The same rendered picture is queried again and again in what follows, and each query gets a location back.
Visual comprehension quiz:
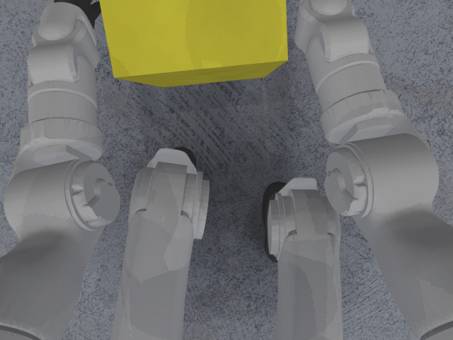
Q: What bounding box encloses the robot right upper arm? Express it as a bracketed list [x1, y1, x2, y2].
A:
[324, 133, 453, 340]

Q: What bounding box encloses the robot right foot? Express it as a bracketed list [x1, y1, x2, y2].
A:
[262, 182, 286, 263]

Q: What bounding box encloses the carton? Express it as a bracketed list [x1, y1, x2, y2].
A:
[99, 0, 288, 88]

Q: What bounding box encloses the right robot thigh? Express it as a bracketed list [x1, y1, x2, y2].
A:
[268, 189, 343, 340]

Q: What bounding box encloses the robot left upper arm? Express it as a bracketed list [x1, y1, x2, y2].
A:
[0, 158, 120, 340]

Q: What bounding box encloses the left robot forearm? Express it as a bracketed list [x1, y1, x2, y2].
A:
[4, 2, 103, 220]

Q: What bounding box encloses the left robot hand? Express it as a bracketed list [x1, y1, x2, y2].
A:
[54, 0, 101, 28]

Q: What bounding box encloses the right robot forearm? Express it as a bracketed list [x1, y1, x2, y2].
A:
[294, 0, 439, 188]

